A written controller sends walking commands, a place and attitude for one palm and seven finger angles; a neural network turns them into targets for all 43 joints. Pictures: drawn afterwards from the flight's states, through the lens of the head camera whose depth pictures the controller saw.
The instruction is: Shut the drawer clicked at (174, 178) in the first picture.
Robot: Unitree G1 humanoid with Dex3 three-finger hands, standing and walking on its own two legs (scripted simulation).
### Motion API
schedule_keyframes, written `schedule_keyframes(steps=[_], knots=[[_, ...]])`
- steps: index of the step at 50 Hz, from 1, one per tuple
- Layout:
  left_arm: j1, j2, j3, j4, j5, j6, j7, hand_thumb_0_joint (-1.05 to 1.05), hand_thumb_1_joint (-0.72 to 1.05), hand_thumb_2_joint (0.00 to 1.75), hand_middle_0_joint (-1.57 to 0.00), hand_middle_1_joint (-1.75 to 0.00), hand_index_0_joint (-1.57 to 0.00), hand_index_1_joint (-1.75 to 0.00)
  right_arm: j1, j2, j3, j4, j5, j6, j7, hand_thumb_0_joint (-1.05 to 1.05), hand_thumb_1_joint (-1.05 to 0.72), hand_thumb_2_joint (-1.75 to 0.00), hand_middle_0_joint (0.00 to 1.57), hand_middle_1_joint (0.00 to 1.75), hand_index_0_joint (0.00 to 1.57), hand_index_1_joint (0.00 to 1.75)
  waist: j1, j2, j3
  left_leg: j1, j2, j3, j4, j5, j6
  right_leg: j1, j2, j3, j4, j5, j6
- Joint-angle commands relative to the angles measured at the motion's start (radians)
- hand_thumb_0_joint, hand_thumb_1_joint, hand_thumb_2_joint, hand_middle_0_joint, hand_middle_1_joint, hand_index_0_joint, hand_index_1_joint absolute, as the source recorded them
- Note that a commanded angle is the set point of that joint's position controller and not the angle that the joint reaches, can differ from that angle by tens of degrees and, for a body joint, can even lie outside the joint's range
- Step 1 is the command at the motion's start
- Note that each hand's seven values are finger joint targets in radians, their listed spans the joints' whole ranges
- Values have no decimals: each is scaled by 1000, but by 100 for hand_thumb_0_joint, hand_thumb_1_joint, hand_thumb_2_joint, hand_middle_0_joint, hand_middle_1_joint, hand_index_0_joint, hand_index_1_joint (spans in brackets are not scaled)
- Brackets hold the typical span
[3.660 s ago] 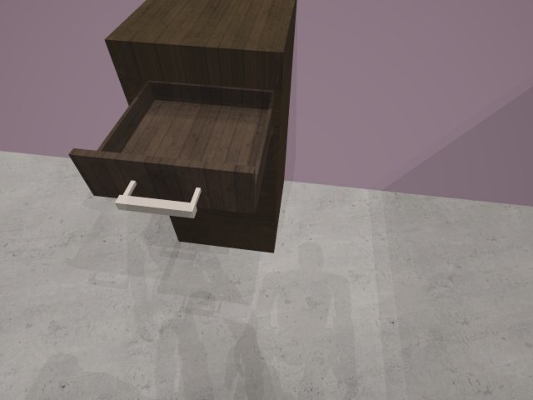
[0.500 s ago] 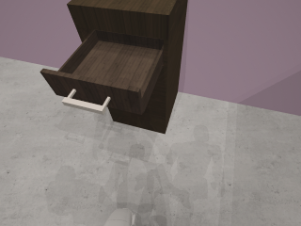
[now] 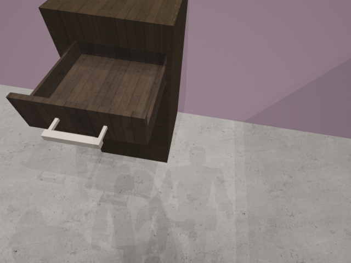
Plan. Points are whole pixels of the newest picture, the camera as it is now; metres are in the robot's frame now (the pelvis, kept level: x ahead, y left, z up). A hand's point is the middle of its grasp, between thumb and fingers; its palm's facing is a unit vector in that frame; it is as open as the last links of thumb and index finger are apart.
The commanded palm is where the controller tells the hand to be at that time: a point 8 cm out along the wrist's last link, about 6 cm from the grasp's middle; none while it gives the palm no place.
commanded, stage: take the last steps up to it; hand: left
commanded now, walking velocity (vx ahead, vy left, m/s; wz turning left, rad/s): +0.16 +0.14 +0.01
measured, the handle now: (76, 132) +0.42 +0.32 -0.04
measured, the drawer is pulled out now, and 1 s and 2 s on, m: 0.30 0.30 0.30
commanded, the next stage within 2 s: come to a stop and stand still in 0.24 s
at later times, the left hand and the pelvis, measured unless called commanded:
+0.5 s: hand out of the picture +0.09 +0.20 -0.19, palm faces +0.10 -0.98 -0.19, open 7.4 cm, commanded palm none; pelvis +0.07 +0.02 -0.01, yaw +2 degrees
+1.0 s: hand out of the picture +0.10 +0.18 -0.17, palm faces +0.07 -0.97 -0.24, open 7.4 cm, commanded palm none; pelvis +0.05 -0.01 -0.01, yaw +2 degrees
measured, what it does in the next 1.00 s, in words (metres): steps on the spot: right foot, then left foot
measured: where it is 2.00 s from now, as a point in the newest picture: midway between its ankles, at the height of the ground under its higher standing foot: outside the picture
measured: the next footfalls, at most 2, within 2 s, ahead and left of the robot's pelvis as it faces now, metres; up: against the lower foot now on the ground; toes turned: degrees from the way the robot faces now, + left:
right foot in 0.18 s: +0.05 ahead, -0.12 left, +0.00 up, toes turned +0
left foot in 0.44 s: +0.14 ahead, +0.16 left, +0.00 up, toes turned +5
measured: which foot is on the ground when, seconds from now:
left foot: down 0.00-0.18, up 0.20-0.42, down 0.44-1.00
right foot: up 0.00-0.16, down 0.18-1.00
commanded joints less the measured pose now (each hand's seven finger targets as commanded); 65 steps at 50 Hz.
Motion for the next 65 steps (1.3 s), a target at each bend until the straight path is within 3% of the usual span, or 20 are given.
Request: schedule_keyframes(steps=[1,6,7,8,9,10,12,19,20,22,24,26,28,38,39,40,41,45,53,65], knots=[[-23,37,-5,-64,10,-25,-6,0,90,90,-20,-30,-20,-30,130,-156,-23,-16,-14,-15,-9,0,-90,-90,20,30,20,30,-42,275,-89,137,245,-172,-199,515,166,-83,-76,-60,127,-23,16],[28,27,-21,-23,8,-48,-12,0,90,90,-20,-30,-20,-30,177,-163,-26,34,0,-16,5,0,-90,-90,20,30,20,30,-4,149,-122,49,146,-75,-121,259,101,209,-66,-152,-291,207,4],[67,73,-12,-6,13,-56,-7,0,90,90,-20,-30,-20,-30,186,-132,-25,39,10,-19,13,0,-90,-90,20,30,20,30,11,37,-128,-50,83,-37,-54,95,56,334,-124,-63,-389,260,-13],[128,155,4,16,17,-62,2,0,90,90,-20,-30,-20,-30,165,-97,-19,19,15,-19,19,0,-90,-90,20,30,20,30,39,-152,-84,-225,-7,42,81,-146,0,401,-330,209,-499,210,-84],[154,219,13,20,14,-60,5,0,90,90,-20,-30,-20,-30,134,-123,-26,-3,3,-12,26,0,-90,-90,20,30,20,30,58,-193,-39,-288,9,44,214,-303,-21,346,-494,365,-566,146,-176],[127,222,13,13,18,-56,6,0,90,90,-20,-30,-20,-30,123,-131,-35,-1,-5,-13,35,0,-90,-90,20,30,20,30,54,-129,1,-312,26,18,323,-312,-21,299,-509,355,-571,116,-225],[50,173,15,-5,19,-55,16,0,90,90,-20,-30,-20,-30,162,-113,-43,33,-3,-7,39,0,-90,-90,20,30,20,30,11,-194,23,-309,58,-16,379,-218,-7,248,-433,248,-554,100,-207],[-25,128,6,1,9,-55,10,0,90,90,-20,-30,-20,-30,292,-37,-17,109,0,-23,44,0,-90,-90,20,30,20,30,-66,-46,24,60,10,87,-41,128,-37,46,-293,-54,-416,301,-90],[-2,89,-6,13,4,-51,13,0,90,90,-20,-30,-20,-30,325,-61,-16,129,0,-34,40,0,-90,-90,20,30,20,30,-67,52,-15,144,35,37,-98,251,-31,28,-240,-82,-317,322,-56],[73,20,-32,31,-3,-40,20,0,90,90,-20,-30,-20,-30,339,-158,-34,122,-2,-40,16,0,-90,-90,20,30,20,30,-38,263,-105,115,263,-198,-153,550,92,74,-135,-167,-175,67,18],[98,-4,-37,51,-4,-37,27,0,90,90,-20,-30,-20,-30,274,-167,-31,111,-5,-27,4,0,-90,-90,20,30,20,30,-18,140,-57,44,248,-142,-147,584,112,118,-123,-146,-220,41,9],[96,36,-31,79,-4,-27,27,0,90,90,-20,-30,-20,-30,241,-126,-19,125,10,-25,-4,0,-90,-90,20,30,20,30,-20,254,-88,105,195,-101,-123,768,72,154,-147,-142,-264,227,11],[97,61,-29,80,-6,-29,32,0,90,90,-20,-30,-20,-30,233,-128,-27,117,17,-17,-12,0,-90,-90,20,30,20,30,-31,195,-117,175,184,-74,-74,874,57,147,-157,-130,-276,363,9],[84,90,-16,32,11,-21,31,0,90,90,-20,-30,-20,-30,136,-129,-53,70,10,16,1,0,-90,-90,20,30,20,30,-38,-11,-127,86,124,4,-20,360,7,144,-209,-52,-347,516,-12],[122,75,-46,-1,13,-47,64,0,90,90,-20,-30,-20,-30,72,-167,-53,-12,22,-11,18,0,-90,-90,20,30,20,30,-20,40,-181,127,135,59,134,444,-14,76,-232,21,-351,766,10],[50,125,-38,-55,13,-58,62,0,90,90,-20,-30,-20,-30,119,-111,-42,-34,11,-6,32,0,-90,-90,20,30,20,30,-64,12,-181,-18,83,45,127,194,-4,160,-254,17,-295,728,-25],[56,127,-35,-62,8,-63,57,0,90,90,-20,-30,-20,-30,96,-102,-39,-34,8,-2,35,0,-90,-90,20,30,20,30,-44,4,-160,-47,58,69,128,66,-1,152,-271,52,-296,681,-57],[67,122,-42,-93,12,-64,55,0,90,90,-20,-30,-20,-30,121,-104,-26,-56,7,-5,35,0,-90,-90,20,30,20,30,-53,-107,-108,-15,49,59,85,148,13,92,-233,3,-272,672,-66],[55,139,-57,-118,9,-38,34,0,90,90,-20,-30,-20,-30,132,-128,-15,-36,-1,1,44,0,-90,-90,20,30,20,30,-52,15,94,-53,66,22,-2,-53,5,-150,-179,3,-392,-60,-48],[119,108,-61,-63,2,-48,22,0,90,90,-20,-30,-20,-30,160,-151,-9,10,4,-29,33,0,-90,-90,20,30,20,30,-25,109,-73,-55,120,-61,-111,-17,33,39,-142,-49,-319,120,-23]])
